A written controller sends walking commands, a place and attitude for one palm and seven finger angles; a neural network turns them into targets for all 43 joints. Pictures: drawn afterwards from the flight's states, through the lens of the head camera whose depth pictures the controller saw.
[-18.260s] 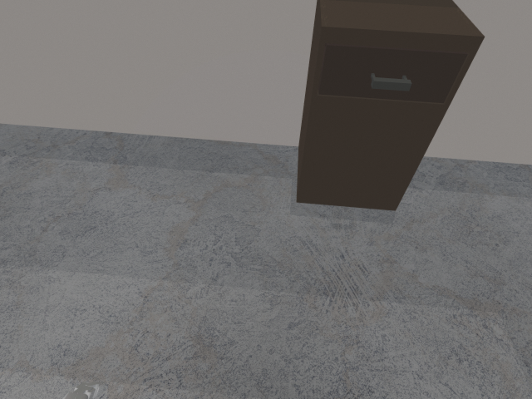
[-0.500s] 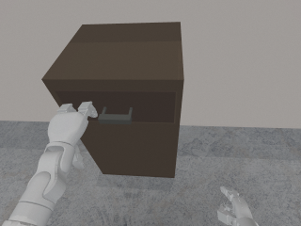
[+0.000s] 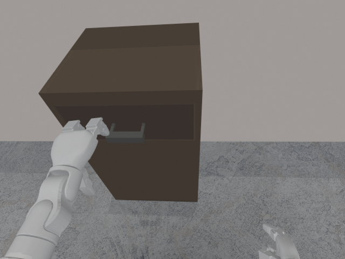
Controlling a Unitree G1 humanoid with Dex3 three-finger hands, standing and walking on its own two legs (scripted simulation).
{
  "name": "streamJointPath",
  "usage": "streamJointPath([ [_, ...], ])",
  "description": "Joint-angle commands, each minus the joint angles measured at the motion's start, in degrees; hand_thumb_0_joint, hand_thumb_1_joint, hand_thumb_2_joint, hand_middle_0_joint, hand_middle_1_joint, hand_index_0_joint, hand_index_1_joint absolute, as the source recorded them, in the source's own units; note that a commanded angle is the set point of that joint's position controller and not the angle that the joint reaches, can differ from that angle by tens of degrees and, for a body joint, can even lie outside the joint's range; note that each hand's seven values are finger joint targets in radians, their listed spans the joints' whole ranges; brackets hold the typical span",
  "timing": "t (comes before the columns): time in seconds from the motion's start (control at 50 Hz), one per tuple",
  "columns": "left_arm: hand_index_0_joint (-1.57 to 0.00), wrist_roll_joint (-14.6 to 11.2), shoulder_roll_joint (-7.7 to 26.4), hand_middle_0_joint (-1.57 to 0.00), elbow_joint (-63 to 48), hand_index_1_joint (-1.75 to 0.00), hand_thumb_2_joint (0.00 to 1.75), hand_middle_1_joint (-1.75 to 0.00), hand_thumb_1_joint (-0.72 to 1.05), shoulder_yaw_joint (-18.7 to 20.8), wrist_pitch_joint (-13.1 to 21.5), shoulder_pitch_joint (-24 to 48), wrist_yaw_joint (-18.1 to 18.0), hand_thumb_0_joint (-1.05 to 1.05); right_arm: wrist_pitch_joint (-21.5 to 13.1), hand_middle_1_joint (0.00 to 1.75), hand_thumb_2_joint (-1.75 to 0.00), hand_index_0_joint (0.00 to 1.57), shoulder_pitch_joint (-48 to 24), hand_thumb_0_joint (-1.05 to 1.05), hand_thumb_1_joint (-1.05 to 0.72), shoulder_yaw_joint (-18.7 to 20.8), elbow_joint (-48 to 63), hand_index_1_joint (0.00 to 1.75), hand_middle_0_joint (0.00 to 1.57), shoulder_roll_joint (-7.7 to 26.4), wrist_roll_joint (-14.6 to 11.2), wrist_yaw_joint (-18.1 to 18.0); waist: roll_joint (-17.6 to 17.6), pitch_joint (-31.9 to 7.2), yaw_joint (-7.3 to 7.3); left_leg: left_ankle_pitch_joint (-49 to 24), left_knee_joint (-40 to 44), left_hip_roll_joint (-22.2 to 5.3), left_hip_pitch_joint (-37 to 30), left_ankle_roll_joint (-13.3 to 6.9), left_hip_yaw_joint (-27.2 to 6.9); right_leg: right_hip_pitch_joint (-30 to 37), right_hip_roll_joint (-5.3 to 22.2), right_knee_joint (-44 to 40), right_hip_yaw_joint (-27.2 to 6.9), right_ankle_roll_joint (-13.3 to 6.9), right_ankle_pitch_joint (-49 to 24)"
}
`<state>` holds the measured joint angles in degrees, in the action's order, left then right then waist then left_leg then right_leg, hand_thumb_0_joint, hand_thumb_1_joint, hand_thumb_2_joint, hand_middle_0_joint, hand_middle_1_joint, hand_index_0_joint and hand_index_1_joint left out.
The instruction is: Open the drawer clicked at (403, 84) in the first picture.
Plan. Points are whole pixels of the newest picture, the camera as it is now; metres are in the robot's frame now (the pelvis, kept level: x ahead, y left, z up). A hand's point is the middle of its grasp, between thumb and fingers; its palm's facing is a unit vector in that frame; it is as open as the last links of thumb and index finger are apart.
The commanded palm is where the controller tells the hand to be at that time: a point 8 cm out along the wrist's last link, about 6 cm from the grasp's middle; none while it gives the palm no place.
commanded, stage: move the hooked fingers above the handle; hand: left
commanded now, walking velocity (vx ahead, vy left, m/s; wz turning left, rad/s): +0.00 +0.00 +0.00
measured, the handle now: (126, 131) +0.50 +0.23 -0.06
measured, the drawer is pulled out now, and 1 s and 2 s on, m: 0.00 0.00 0.00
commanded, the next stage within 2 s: none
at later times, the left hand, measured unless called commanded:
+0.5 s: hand (104, 146) +0.36 +0.23 +0.04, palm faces -0.01 -0.08 -1.00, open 13.8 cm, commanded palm +0.34 +0.24 +0.10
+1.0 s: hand (112, 139) +0.41 +0.23 +0.02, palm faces -0.04 -0.06 -1.00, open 13.8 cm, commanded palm +0.39 +0.23 +0.08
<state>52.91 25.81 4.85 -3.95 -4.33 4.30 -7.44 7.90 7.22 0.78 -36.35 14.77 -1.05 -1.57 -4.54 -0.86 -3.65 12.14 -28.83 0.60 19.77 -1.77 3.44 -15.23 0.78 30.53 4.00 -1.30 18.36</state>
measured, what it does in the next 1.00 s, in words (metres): stands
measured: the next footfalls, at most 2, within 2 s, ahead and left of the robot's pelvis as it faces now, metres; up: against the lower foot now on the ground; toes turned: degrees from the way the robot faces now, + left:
none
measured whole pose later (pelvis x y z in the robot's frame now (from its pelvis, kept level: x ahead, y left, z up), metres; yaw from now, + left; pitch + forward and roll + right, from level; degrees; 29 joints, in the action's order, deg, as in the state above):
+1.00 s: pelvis +0.01 +0.01 -0.01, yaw -1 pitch +11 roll +0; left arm 58.0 23.5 35.0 -5.4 -1.1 25.1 -13.0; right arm 8.6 13.3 2.7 -37.7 14.2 -1.4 -2.2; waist -2.8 -5.0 0.2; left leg 16.5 -36.7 0.0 30.9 -2.2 4.1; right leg -26.0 0.5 37.0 3.1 -1.0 21.7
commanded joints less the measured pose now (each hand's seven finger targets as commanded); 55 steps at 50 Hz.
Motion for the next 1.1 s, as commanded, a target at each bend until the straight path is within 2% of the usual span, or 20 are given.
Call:
streamJointPath([
  [0.0, -0.30, 0.4, 10.7, -0.30, -8.9, -1.20, 0.30, -1.20, -0.50, 5.8, 0.3, 16.1, -1.2, 0.00, -2.4, 0.30, -0.90, 0.20, -6.7, 0.00, -0.90, 1.7, 8.6, 0.30, 0.20, 5.9, 0.0, -0.7, 5.3, -12.8, 0.32, -10.5, 1.8, 1.5, -9.2, -0.9, -2.4, 0.7, -1.8, -4.6, -3.2, -0.1, -14.5],
  [0.08, -0.30, 1.2, 12.7, -0.30, -4.0, -1.20, 0.30, -1.20, -0.50, 6.9, 1.2, 21.4, -1.0, 0.00, -2.4, 0.30, -0.90, 0.20, -5.8, 0.00, -0.90, 1.4, 7.9, 0.30, 0.20, 5.9, -0.1, -1.5, 6.2, -13.0, 0.55, -7.9, 1.3, 1.9, -7.5, -1.1, -2.0, 0.6, -1.6, -4.8, -3.8, 0.1, -12.5],
  [0.12, -0.30, 1.8, 14.1, -0.30, -2.1, -1.20, 0.30, -1.20, -0.50, 7.8, 2.2, 24.5, -1.3, 0.00, -2.5, 0.30, -0.90, 0.20, -5.2, 0.00, -0.90, 1.6, 7.5, 0.30, 0.20, 6.0, 0.1, -1.8, 4.7, -13.8, 0.62, -7.8, 0.8, 2.1, -7.2, -1.0, -2.1, 0.2, -1.7, -4.4, -4.0, 0.0, -12.0],
  [0.18, -0.30, 1.7, 13.1, -0.30, -0.5, -1.20, 0.30, -1.20, -0.50, 6.7, 3.9, 27.5, -1.8, 0.00, -2.8, 0.30, -0.90, 0.20, -4.0, 0.00, -0.90, 1.9, 7.1, 0.30, 0.20, 5.8, 0.1, -2.0, 2.8, -15.7, 1.14, -8.8, -0.4, 2.1, -7.8, -1.2, -2.2, -0.9, -1.7, -3.4, -3.9, -0.2, -13.4],
  [0.28, -0.30, 1.9, 11.1, -0.30, 2.8, -1.20, 0.30, -1.20, -0.50, 5.2, 4.6, 28.7, -2.4, 0.00, -2.7, 0.30, -0.90, 0.20, -2.2, 0.00, -0.90, 2.8, 7.0, 0.30, 0.20, 6.1, 0.0, -1.6, 3.5, -17.4, 1.58, -10.7, -2.1, 1.9, -7.0, -1.2, -2.3, -2.4, -2.0, -1.7, -3.5, -0.3, -15.7],
  [0.36, -0.30, 2.5, 11.3, -0.30, 4.9, -1.20, 0.30, -1.20, -0.50, 5.6, 4.2, 29.0, -3.3, 0.00, -2.2, 0.30, -0.90, 0.20, -0.9, 0.00, -0.90, 3.3, 7.0, 0.30, 0.20, 6.4, 0.0, -1.3, 3.6, -18.7, 1.49, -11.5, -3.0, 1.8, -6.3, -1.2, -2.3, -2.8, -2.1, -0.7, -3.4, -0.4, -16.2],
  [0.42, -0.30, 2.6, 13.7, -0.30, 6.3, -1.20, 0.30, -1.20, -0.50, 7.8, 4.0, 30.1, -4.1, 0.00, -1.8, 0.30, -0.90, 0.20, 0.2, 0.00, -0.90, 3.5, 6.6, 0.30, 0.20, 6.9, 0.0, -1.4, 4.6, -20.1, 1.37, -13.0, -3.3, 1.7, -5.2, -1.1, -2.5, -1.7, -2.3, 0.3, -3.2, -0.5, -17.7],
  [0.5, -0.30, 2.8, 12.3, -0.30, 6.2, -1.20, 0.30, -1.20, -0.50, 7.1, 4.0, 29.4, -5.3, 0.00, -1.7, 0.30, -0.90, 0.20, 1.1, 0.00, -0.90, 3.9, 6.5, 0.30, 0.20, 6.8, 0.0, -1.2, 3.4, -21.8, 1.35, -15.4, -4.0, 1.5, -5.7, -1.2, -2.3, -1.9, -2.3, 1.2, -3.3, -0.5, -20.2],
  [0.52, -0.30, 2.9, 13.6, -0.30, 7.3, -1.20, 0.30, -1.20, -0.50, 8.6, 3.6, 28.4, -5.6, 0.00, -1.5, 0.30, -0.90, 0.20, 1.3, 0.00, -0.90, 4.0, 6.6, 0.30, 0.20, 7.0, 0.0, -1.1, 3.8, -21.2, 1.15, -15.5, -3.9, 1.4, -4.9, -1.0, -2.5, -1.8, -2.5, 1.3, -3.0, -0.7, -19.7],
  [0.58, -0.30, 3.5, 9.8, -0.30, 8.8, -1.20, 0.30, -1.20, -0.50, 4.1, 3.1, 33.4, -5.9, 0.00, -1.4, 0.30, -0.90, 0.20, 2.3, 0.00, -0.90, 4.2, 5.9, 0.30, 0.20, 7.0, -0.3, -1.0, 3.3, -19.6, 2.95, -14.1, -4.2, 1.1, -5.6, -1.0, -2.5, -5.7, -2.8, 1.3, -2.6, -0.6, -17.2],
  [0.64, -0.30, 3.8, 11.0, -0.30, 9.5, -1.20, 0.30, -1.20, -0.50, 5.2, 3.1, 33.7, -6.3, 0.00, -1.4, 0.30, -0.90, 0.20, 3.6, 0.00, -0.90, 4.6, 5.6, 0.30, 0.20, 7.2, -0.1, -1.1, 3.4, -23.0, 2.79, -15.7, -4.7, 0.9, -7.1, -1.1, -2.8, -5.1, -2.8, 1.7, -2.7, -0.7, -17.6],
  [0.72, -0.30, 4.1, 10.5, -0.30, 13.1, -1.20, 0.30, -1.20, -0.50, 4.6, 3.1, 36.8, -6.8, 0.00, -1.1, 0.30, -0.90, 0.20, 4.4, 0.00, -0.90, 4.5, 4.8, 0.30, 0.20, 7.3, -0.1, -1.2, 3.7, -21.4, 3.43, -14.9, -4.9, 0.8, -5.8, -1.0, -2.8, -6.5, -2.9, 1.9, -2.4, -0.8, -16.8],
  [0.74, -0.30, 4.4, 11.6, -0.30, 13.6, -1.20, 0.30, -1.20, -0.50, 5.4, 3.3, 37.4, -7.0, 0.00, -1.2, 0.30, -0.90, 0.20, 4.8, 0.00, -0.90, 4.6, 4.7, 0.30, 0.20, 7.4, -0.1, -1.2, 3.1, -21.9, 3.18, -15.0, -5.0, 0.7, -5.9, -1.0, -2.7, -6.6, -2.9, 2.1, -2.6, -0.8, -16.8],
  [0.78, -0.30, 4.6, 10.0, -0.30, 14.6, -1.20, 0.30, -1.20, -0.50, 4.3, 3.5, 37.4, -7.3, 0.00, -1.0, 0.30, -0.90, 0.20, 5.0, 0.00, -0.90, 4.7, 4.8, 0.30, 0.20, 7.1, -0.1, -1.1, 3.7, -22.7, 3.29, -16.2, -5.5, 0.8, -6.1, -1.1, -2.6, -6.7, -3.0, 2.4, -2.5, -0.8, -18.0],
  [0.84, -0.30, 5.0, 11.8, -0.30, 16.1, -1.20, 0.30, -1.20, -0.50, 6.2, 3.6, 37.4, -7.8, 0.00, -0.9, 0.30, -0.90, 0.20, 5.8, 0.00, -0.90, 4.8, 4.7, 0.30, 0.20, 7.3, 0.0, -1.1, 3.3, -24.1, 2.90, -17.6, -6.0, 0.6, -6.0, -1.1, -2.6, -6.3, -3.1, 2.9, -2.6, -0.9, -19.1],
  [0.88, -0.30, 5.1, 9.5, -0.30, 18.1, -1.20, 0.30, -1.20, -0.50, 4.2, 3.4, 38.3, -7.8, 0.00, -0.7, 0.30, -0.90, 0.20, 6.0, 0.00, -0.90, 4.8, 4.7, 0.30, 0.20, 7.2, -0.1, -1.0, 4.1, -22.4, 3.56, -16.9, -6.0, 0.6, -5.1, -1.0, -2.5, -7.5, -3.1, 2.9, -2.3, -0.9, -18.5],
  [0.92, -0.30, 5.4, 9.8, -0.30, 20.3, -1.20, 0.30, -1.20, -0.50, 4.1, 3.2, 40.2, -7.9, 0.00, -0.5, 0.30, -0.90, 0.20, 6.2, 0.00, -0.90, 4.7, 4.5, 0.30, 0.20, 7.4, -0.1, -1.1, 4.2, -21.6, 3.95, -15.4, -6.0, 0.7, -3.8, -0.9, -2.5, -8.1, -3.2, 2.9, -2.3, -0.9, -17.0],
  [1.0, -0.30, 6.2, 9.3, -0.30, 20.5, -1.20, 0.30, -1.20, -0.50, 3.1, 4.3, 44.5, -8.6, 0.00, -0.6, 0.30, -0.90, 0.20, 7.6, 0.00, -0.90, 5.1, 4.1, 0.30, 0.20, 7.2, 0.1, -1.0, 1.9, -24.6, 4.72, -17.0, -7.2, 0.5, -6.2, -0.9, -2.8, -10.1, -3.3, 3.6, -2.4, -1.0, -17.3],
  [1.04, -0.30, 6.3, 7.8, -0.30, 21.6, -1.20, 0.30, -1.20, -0.50, 1.9, 4.7, 47.2, -9.0, 0.00, -0.6, 0.30, -0.90, 0.20, 8.4, 0.00, -0.90, 5.3, 3.8, 0.30, 0.20, 7.2, 0.1, -0.9, 2.5, -24.1, 5.57, -16.4, -7.6, 0.3, -5.9, -1.0, -3.2, -11.5, -3.3, 3.9, -2.1, -1.0, -16.2],
  [1.08, -0.30, 6.6, 7.8, -0.30, 23.3, -1.20, 0.30, -1.20, -0.50, 2.3, 5.1, 47.3, -9.7, 0.00, -0.6, 0.30, -0.90, 0.20, 8.9, 0.00, -0.90, 5.5, 3.5, 0.30, 0.20, 7.2, 0.3, -0.8, 2.4, -24.7, 5.26, -16.6, -7.9, 0.2, -6.1, -0.8, -3.3, -12.3, -3.4, 4.3, -2.0, -1.1, -15.9],
])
